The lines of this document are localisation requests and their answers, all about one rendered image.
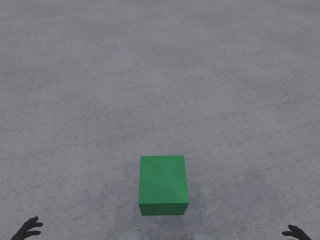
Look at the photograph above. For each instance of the carton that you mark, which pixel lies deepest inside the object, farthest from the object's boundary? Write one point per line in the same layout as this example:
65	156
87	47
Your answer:
163	186

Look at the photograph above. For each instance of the left robot hand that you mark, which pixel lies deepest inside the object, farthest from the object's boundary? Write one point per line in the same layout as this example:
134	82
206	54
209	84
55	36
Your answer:
23	231

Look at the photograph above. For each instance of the right robot hand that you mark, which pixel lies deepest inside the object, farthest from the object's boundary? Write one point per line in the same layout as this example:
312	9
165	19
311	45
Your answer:
296	232

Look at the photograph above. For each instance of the left robot shin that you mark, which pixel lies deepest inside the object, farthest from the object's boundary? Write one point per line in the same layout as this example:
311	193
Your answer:
137	229

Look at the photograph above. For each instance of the robot left thigh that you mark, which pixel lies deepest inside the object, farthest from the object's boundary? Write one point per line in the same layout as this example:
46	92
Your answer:
133	235

